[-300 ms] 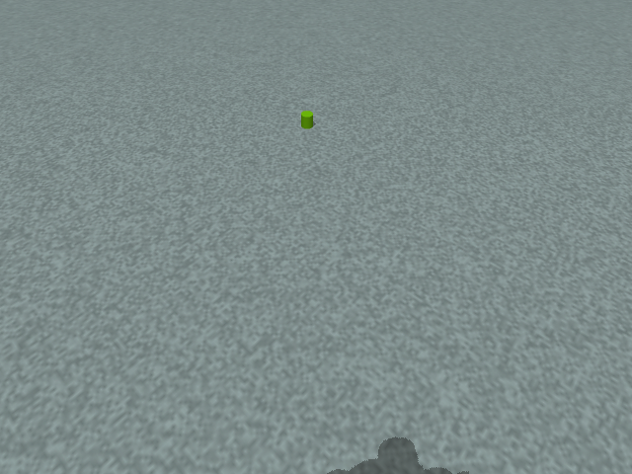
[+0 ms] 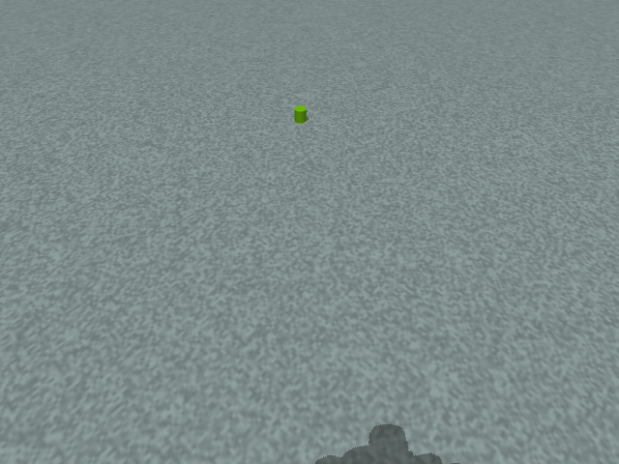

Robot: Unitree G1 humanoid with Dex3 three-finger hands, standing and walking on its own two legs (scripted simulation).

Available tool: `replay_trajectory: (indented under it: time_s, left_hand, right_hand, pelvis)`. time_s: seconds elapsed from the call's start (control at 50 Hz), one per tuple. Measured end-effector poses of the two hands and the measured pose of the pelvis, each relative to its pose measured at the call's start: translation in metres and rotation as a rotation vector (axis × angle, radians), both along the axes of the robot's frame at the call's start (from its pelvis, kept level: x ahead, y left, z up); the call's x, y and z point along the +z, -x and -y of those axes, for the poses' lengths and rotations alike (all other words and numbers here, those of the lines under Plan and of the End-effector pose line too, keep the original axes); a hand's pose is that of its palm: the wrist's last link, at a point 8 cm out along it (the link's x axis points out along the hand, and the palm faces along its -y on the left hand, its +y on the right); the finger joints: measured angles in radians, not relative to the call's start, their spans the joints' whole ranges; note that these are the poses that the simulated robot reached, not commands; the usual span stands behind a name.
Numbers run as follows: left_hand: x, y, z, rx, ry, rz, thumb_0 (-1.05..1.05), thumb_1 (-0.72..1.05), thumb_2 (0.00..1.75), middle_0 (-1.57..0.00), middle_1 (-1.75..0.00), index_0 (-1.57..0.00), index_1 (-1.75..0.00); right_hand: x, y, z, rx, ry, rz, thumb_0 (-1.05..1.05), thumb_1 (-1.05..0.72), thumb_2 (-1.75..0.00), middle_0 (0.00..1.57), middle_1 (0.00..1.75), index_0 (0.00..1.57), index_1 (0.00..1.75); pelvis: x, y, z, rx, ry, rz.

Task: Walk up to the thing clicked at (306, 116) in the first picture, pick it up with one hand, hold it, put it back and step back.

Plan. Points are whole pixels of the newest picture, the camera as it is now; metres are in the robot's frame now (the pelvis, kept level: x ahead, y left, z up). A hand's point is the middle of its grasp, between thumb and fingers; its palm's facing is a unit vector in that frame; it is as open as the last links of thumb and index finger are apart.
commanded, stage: stand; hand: left
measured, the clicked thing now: (300, 114) +2.07 +0.02 -0.74
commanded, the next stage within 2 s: walk up in 0.82 s
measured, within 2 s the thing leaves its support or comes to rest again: neither
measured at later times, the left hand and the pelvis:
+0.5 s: hand out of the picture +0.08 +0.25 -0.16, palm faces -0.02 -0.94 -0.34, open 7.4 cm; pelvis +0.01 +0.00 +0.00, yaw +0 degrees
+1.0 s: hand out of the picture +0.11 +0.27 -0.14, palm faces -0.22 -0.89 -0.40, open 7.4 cm; pelvis +0.03 +0.00 -0.01, yaw -11 degrees
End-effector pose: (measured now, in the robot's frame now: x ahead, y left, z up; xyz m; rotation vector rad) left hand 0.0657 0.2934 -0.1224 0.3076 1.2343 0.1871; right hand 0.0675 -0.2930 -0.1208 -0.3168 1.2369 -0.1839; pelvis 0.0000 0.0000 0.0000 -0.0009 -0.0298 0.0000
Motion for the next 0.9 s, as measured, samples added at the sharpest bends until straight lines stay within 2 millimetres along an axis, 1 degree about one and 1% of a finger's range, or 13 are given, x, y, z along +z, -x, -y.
replay_trajectory:
  time_s: [0.3,0.56,0.82,0.86,0.9]
  left_hand:
    - [0.002,-0.009,-0.002,-0.001,-0.005,0.013,0.01,0.90,0.90,-0.21,-0.30,-0.20,-0.30]
    - [0.002,-0.010,-0.002,0.002,-0.007,0.009,0.01,0.90,0.90,-0.21,-0.30,-0.20,-0.30]
    - [0.002,-0.009,-0.002,0.004,-0.005,0.003,0.01,0.90,0.90,-0.21,-0.30,-0.20,-0.30]
    - [0.003,-0.008,-0.004,-0.018,0.003,0.002,0.01,0.90,0.90,-0.21,-0.30,-0.20,-0.30]
    - [0.005,-0.009,-0.010,-0.062,-0.007,-0.032,0.01,0.90,0.90,-0.21,-0.30,-0.20,-0.30]
  right_hand:
    - [0.001,-0.008,-0.001,0.001,-0.001,0.012,0.01,-0.91,-0.90,0.20,0.30,0.20,0.30]
    - [0.002,-0.013,0.000,0.002,0.002,0.016,0.01,-0.91,-0.90,0.20,0.30,0.20,0.30]
    - [0.002,-0.011,-0.001,0.001,0.002,0.006,0.01,-0.91,-0.90,0.20,0.30,0.20,0.30]
    - [0.003,-0.014,0.002,-0.008,-0.021,0.035,0.01,-0.91,-0.90,0.20,0.30,0.20,0.30]
    - [0.005,-0.018,0.010,-0.036,-0.033,0.103,0.01,-0.91,-0.90,0.20,0.30,0.21,0.30]
  pelvis:
    - [0.000,-0.005,-0.001,0.001,-0.001,0.000]
    - [0.001,-0.008,-0.001,0.001,-0.001,0.001]
    - [0.001,-0.009,-0.001,0.004,0.000,-0.002]
    - [0.000,-0.009,-0.002,-0.030,-0.007,-0.015]
    - [-0.003,-0.012,-0.004,-0.077,-0.017,-0.032]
